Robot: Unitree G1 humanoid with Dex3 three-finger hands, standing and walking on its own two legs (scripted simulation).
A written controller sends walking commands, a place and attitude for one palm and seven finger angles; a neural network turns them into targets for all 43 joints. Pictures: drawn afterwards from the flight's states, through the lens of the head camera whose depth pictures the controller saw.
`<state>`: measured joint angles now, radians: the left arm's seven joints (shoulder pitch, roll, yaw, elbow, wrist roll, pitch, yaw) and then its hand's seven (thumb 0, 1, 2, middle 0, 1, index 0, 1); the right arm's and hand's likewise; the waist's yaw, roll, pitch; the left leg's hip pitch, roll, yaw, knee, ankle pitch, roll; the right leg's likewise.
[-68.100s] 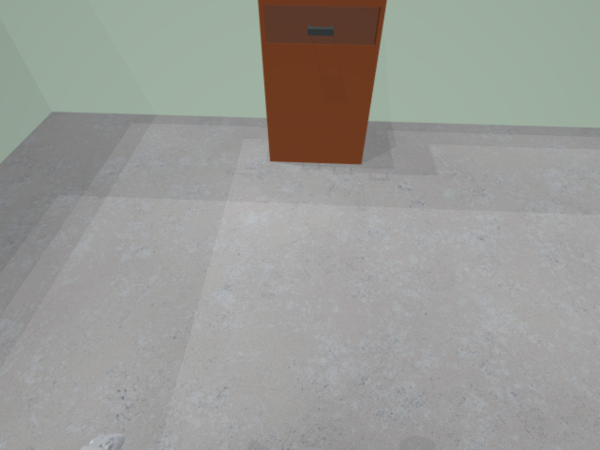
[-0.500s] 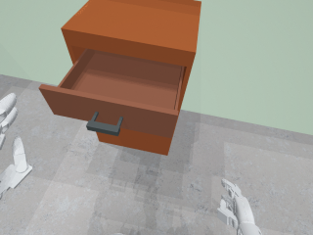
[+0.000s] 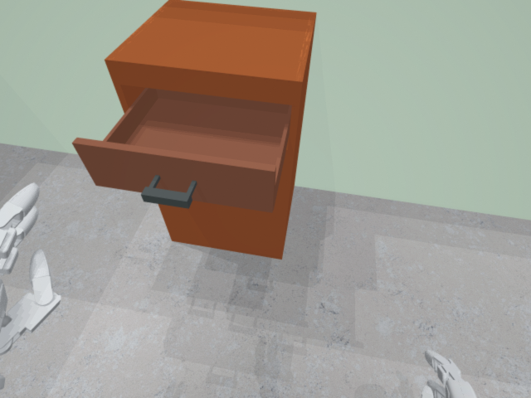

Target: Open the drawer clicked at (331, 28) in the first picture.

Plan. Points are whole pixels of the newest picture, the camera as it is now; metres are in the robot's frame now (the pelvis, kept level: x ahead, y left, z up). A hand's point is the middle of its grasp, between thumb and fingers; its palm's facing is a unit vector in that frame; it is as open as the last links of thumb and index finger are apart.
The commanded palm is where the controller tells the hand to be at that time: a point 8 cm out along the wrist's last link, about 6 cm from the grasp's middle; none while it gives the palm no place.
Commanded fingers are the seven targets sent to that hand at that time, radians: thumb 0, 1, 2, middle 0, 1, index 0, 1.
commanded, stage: stop stepping back and stand still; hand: left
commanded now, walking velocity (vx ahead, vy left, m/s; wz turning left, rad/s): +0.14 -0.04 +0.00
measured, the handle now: (170, 190) +0.55 +0.22 -0.07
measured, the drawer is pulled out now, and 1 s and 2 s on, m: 0.24 0.24 0.24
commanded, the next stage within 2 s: let the arm hang, fingers relaxed in 0.22 s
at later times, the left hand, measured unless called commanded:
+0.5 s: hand (119, 388) +0.16 +0.23 -0.10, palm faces +0.08 -0.95 -0.31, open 7.4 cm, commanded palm none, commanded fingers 0.00 0.90 0.90 -0.20 -0.30 -0.20 -0.30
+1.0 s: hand out of the picture -0.05 +0.20 -0.17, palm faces +0.04 -0.98 -0.19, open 7.3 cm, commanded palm none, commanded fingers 0.00 0.90 0.90 -0.20 -0.30 -0.20 -0.30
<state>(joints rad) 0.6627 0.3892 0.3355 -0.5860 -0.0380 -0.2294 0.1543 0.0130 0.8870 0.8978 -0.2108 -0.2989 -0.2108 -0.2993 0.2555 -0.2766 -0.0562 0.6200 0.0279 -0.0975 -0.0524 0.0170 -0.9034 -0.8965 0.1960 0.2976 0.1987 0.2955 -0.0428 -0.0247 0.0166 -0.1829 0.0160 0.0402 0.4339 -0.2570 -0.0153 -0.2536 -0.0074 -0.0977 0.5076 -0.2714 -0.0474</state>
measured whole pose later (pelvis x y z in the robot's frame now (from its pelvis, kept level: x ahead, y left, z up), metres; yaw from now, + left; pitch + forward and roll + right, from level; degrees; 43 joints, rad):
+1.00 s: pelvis -0.01 +0.03 +0.00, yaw +0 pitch -2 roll +0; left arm 0.34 0.15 0.01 1.13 0.00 0.02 0.03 0.00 0.92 0.90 -0.20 -0.30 -0.20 -0.30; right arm 0.35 -0.11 0.01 1.12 0.00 0.01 -0.04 0.01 -0.90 -0.90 0.20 0.30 0.20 0.30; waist 0.00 0.00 0.07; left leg -0.14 0.00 0.05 0.42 -0.25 0.02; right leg -0.17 -0.02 -0.09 0.41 -0.20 -0.01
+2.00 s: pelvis -0.01 +0.01 +0.00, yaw +0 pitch -2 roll +0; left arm 0.31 0.10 0.01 1.13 0.01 0.00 0.04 0.00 0.91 0.90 -0.20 -0.30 -0.20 -0.30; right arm 0.33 -0.08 -0.01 1.13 0.00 0.00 -0.05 0.00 -0.91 -0.90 0.20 0.30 0.20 0.30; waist 0.00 0.00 0.06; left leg -0.14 0.03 0.04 0.42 -0.24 -0.01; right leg -0.18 0.01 -0.09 0.42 -0.21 -0.04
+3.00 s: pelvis +0.00 +0.00 +0.00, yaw +0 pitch -1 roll +0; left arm 0.30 0.11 0.02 1.13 0.00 -0.01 0.04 0.00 0.91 0.90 -0.20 -0.30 -0.20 -0.30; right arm 0.32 -0.08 -0.01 1.14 -0.01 0.01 -0.05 0.00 -0.91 -0.90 0.20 0.30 0.20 0.30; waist 0.00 0.00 0.07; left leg -0.13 0.05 0.03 0.41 -0.25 -0.03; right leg -0.16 0.03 -0.11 0.40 -0.22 -0.06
